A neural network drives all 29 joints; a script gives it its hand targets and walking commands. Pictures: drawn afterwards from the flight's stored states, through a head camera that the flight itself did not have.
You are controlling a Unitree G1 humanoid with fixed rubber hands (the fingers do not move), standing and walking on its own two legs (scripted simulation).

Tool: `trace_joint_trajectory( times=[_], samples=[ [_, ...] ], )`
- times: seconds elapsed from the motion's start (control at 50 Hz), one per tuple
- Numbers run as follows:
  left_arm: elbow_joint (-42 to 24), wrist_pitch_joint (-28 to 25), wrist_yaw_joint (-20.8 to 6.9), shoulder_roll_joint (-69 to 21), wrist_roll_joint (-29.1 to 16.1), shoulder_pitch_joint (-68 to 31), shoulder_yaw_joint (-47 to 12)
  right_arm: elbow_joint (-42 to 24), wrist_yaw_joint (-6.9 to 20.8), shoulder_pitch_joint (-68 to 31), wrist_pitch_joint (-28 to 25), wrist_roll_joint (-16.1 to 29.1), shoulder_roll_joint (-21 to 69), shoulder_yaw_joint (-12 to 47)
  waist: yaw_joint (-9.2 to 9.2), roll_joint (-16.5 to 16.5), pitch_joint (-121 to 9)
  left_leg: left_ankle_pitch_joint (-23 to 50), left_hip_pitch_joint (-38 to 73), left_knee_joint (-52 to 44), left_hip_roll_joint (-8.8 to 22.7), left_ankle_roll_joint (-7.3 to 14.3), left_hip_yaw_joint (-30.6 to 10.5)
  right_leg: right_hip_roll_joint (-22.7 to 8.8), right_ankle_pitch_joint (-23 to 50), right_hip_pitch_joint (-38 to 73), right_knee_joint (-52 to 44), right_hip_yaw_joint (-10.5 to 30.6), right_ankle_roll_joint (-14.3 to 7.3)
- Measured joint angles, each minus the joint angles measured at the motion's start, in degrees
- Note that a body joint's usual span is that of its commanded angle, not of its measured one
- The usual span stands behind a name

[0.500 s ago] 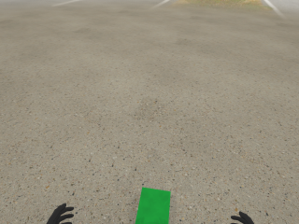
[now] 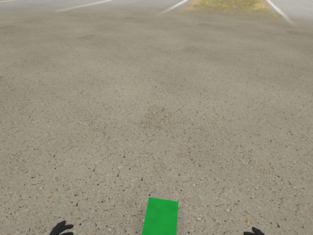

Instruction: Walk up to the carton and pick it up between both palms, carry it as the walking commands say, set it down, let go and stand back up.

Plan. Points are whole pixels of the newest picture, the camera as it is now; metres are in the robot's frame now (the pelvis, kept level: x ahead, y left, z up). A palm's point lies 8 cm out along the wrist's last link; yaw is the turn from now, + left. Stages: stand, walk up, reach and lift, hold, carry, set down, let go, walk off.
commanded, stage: stand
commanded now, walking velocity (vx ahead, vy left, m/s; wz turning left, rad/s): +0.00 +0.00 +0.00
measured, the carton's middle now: (160, 225) +0.46 -0.02 -0.69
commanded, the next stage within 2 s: none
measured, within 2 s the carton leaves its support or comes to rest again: neither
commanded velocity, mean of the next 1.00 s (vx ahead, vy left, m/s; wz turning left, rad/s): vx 0.00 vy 0.00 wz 0.00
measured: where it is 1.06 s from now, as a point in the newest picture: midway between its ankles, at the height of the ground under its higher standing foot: outside the picture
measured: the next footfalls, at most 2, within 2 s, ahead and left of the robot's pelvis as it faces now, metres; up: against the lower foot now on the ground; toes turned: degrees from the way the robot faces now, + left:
none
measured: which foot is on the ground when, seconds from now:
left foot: down 0.00-1.00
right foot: down 0.00-1.00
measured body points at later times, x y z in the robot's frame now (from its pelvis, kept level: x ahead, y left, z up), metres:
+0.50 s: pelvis -0.01 +0.00 +0.00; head -0.08 +0.01 +0.44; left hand +0.11 +0.28 -0.09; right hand +0.11 -0.27 -0.10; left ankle +0.02 +0.12 -0.73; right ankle +0.01 -0.09 -0.73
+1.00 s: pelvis -0.02 +0.01 +0.00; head -0.08 +0.02 +0.45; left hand +0.09 +0.29 -0.11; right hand +0.08 -0.27 -0.11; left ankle +0.02 +0.12 -0.73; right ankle +0.01 -0.09 -0.73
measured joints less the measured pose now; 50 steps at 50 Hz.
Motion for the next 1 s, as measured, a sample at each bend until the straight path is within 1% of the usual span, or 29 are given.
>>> trace_joint_trajectory(
  times=[0.26,0.54,0.82,1.0],
  samples=[
    [1.7,-0.1,0.0,0.1,0.0,0.0,-0.5,2.5,0.0,0.0,-0.2,0.0,-0.9,0.0,0.00,0.0,0.0,0.6,-0.2,0.0,0.0,0.1,0.0,0.0,0.8,0.0,-0.4,0.0,0.0],
    [3.7,-0.3,0.0,0.5,0.0,0.0,-0.6,3.7,0.0,0.0,-0.7,0.0,-1.1,0.7,0.00,0.0,0.6,1.1,-0.3,0.0,0.0,0.2,0.1,0.0,1.4,0.0,-0.6,0.0,0.0],
    [6.2,-0.3,0.0,1.2,0.0,0.0,-0.9,7.8,0.0,0.0,-0.9,0.0,-1.3,1.2,0.00,0.0,1.3,1.9,-0.4,-0.6,0.0,0.2,0.1,0.0,2.3,0.0,-1.5,0.0,0.0],
    [7.0,-0.4,0.0,1.3,0.0,0.0,-1.8,8.9,0.0,0.0,-1.1,0.0,-1.4,1.4,0.00,0.0,1.7,2.7,-0.7,-1.6,0.0,0.5,0.0,-0.1,3.5,0.0,-3.2,0.0,0.0]
  ],
)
